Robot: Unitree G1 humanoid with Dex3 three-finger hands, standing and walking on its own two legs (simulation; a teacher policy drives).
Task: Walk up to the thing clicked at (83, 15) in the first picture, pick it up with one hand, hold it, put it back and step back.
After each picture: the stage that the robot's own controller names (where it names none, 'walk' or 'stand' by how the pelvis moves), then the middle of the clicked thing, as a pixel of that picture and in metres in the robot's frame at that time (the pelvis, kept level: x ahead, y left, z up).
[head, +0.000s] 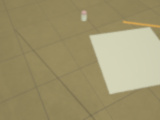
stand; (83, 15) +1.72 +0.03 -0.72
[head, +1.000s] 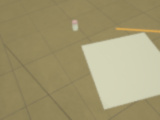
walk; (75, 25) +1.58 +0.23 -0.71
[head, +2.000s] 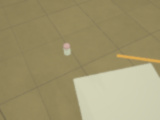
walk; (66, 49) +1.05 +0.26 -0.71
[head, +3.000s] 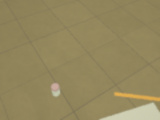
walk; (55, 89) +0.63 +0.21 -0.70
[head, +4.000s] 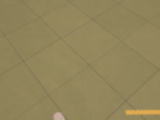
stand; (59, 118) +0.35 +0.22 -0.69
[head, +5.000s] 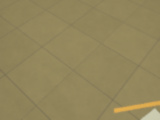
stand; out of the picture +0.31 +0.25 -0.71
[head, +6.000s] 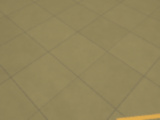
stand; out of the picture +0.31 +0.23 -0.73
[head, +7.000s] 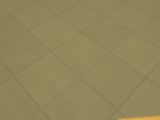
stand; out of the picture +0.31 +0.23 -0.73
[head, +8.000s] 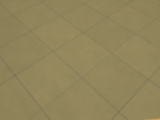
stand; out of the picture +0.31 +0.22 -0.73
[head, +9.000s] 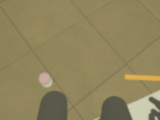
go down; (45, 80) +0.38 +0.21 -0.49
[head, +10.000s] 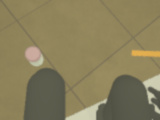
go down; (34, 56) +0.41 +0.25 -0.31
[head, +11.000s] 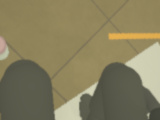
close in; out of the picture +0.39 +0.28 -0.24
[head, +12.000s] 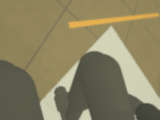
close; out of the picture +0.38 +0.30 -0.21
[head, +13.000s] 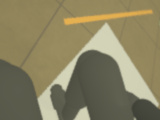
close; out of the picture +0.38 +0.30 -0.22
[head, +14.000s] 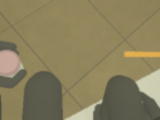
lift; (10, 67) +0.32 +0.26 -0.06
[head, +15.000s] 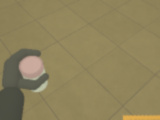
hold; (34, 74) +0.33 +0.17 +0.05
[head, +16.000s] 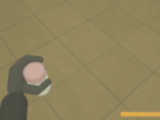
hold; (38, 79) +0.32 +0.17 +0.01
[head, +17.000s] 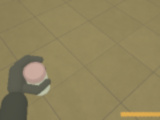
hold; (37, 79) +0.32 +0.17 +0.01
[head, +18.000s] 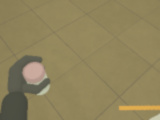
crouch; (37, 79) +0.33 +0.17 -0.01
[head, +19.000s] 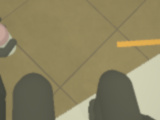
lower; (0, 40) +0.43 +0.25 -0.09
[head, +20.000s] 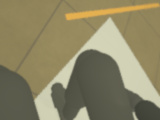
lower; out of the picture +0.40 +0.32 -0.21
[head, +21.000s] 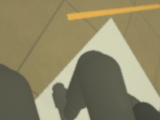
lower; out of the picture +0.39 +0.31 -0.22
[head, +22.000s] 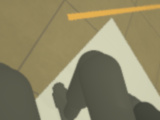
lower; out of the picture +0.38 +0.31 -0.22
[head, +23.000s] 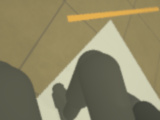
lower; out of the picture +0.38 +0.30 -0.22
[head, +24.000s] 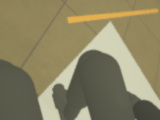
loosen; out of the picture +0.37 +0.30 -0.22
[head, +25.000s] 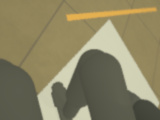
withdraw; out of the picture +0.37 +0.30 -0.22
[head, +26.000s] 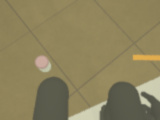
walk; (43, 64) +0.42 +0.24 -0.40
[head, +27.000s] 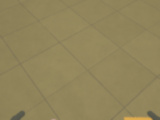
stand; out of the picture +0.34 +0.20 -0.66
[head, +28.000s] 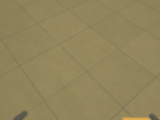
stand; out of the picture +0.35 +0.22 -0.67
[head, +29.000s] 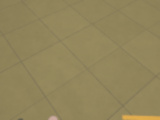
stand; out of the picture +0.35 +0.22 -0.68
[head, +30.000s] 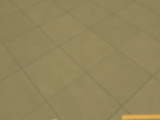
stand; out of the picture +0.36 +0.23 -0.72
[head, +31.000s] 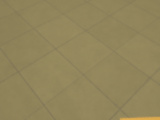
stand; out of the picture +0.33 +0.23 -0.73
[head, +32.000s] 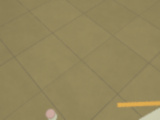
walk; (51, 115) +0.34 +0.24 -0.71
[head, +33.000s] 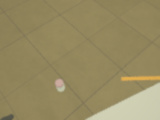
walk; (60, 85) +0.55 +0.21 -0.70
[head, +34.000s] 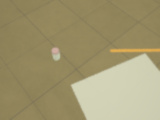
walk; (55, 54) +0.86 +0.27 -0.70
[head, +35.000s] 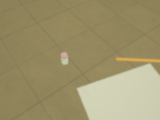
stand; (64, 58) +0.94 +0.21 -0.71
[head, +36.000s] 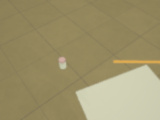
stand; (62, 63) +0.95 +0.23 -0.73
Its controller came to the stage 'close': yes
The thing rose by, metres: 0.72
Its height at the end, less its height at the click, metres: +0.00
